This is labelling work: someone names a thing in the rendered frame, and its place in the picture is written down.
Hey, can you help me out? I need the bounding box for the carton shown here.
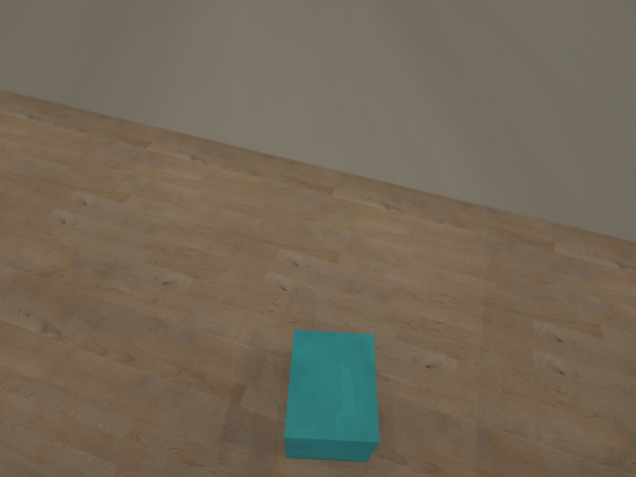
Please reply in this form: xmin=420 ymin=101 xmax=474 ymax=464
xmin=284 ymin=330 xmax=380 ymax=462

